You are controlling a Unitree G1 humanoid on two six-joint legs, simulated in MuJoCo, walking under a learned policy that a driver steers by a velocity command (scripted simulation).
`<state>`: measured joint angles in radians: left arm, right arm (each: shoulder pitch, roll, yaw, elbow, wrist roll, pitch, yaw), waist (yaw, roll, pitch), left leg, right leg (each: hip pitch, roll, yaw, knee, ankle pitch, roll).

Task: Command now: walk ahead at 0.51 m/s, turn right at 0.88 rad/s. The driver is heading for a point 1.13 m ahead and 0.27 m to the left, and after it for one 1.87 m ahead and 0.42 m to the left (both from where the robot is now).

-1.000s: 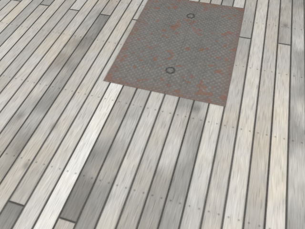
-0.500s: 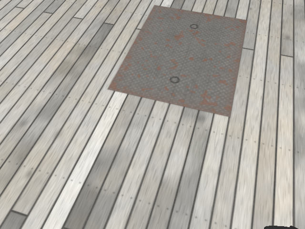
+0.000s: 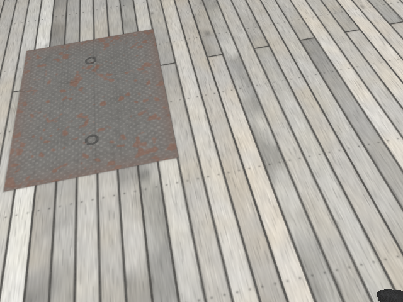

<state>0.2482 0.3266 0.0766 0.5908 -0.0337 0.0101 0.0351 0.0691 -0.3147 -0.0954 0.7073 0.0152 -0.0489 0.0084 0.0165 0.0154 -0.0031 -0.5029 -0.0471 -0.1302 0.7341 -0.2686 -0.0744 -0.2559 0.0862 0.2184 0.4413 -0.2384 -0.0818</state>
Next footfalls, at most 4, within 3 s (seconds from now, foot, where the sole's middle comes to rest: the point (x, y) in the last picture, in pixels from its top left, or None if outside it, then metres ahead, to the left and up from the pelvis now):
0.16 left None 0.13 0.14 -0.78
0.56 right None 0.46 -0.14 -0.78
1.00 left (196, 262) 0.60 0.12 -0.78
1.44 right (242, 226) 0.74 -0.05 -0.78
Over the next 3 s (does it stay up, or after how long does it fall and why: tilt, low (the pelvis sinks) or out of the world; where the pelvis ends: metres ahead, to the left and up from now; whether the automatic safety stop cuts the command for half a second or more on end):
stays up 0.90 0.28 -0.01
